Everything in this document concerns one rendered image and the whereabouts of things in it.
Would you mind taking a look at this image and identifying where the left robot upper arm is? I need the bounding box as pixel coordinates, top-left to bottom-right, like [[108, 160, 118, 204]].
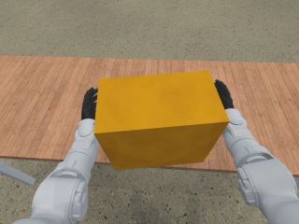
[[12, 177, 88, 224]]

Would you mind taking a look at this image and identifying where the left robot hand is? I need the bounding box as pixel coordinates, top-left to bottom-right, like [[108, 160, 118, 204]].
[[81, 87, 98, 120]]

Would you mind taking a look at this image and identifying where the table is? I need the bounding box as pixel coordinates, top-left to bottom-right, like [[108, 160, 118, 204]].
[[0, 55, 299, 188]]

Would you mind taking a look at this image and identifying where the right robot upper arm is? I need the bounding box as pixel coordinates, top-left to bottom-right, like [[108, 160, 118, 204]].
[[236, 159, 299, 224]]

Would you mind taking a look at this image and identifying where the robot left forearm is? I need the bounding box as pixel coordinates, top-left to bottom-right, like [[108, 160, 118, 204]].
[[31, 119, 100, 214]]

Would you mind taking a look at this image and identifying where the carton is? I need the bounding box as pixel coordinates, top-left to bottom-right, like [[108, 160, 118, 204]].
[[93, 70, 230, 171]]

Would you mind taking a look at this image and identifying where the right robot hand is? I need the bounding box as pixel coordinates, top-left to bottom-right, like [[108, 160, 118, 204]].
[[214, 79, 235, 109]]

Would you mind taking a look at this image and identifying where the robot right forearm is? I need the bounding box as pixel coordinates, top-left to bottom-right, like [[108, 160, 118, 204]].
[[222, 108, 298, 196]]

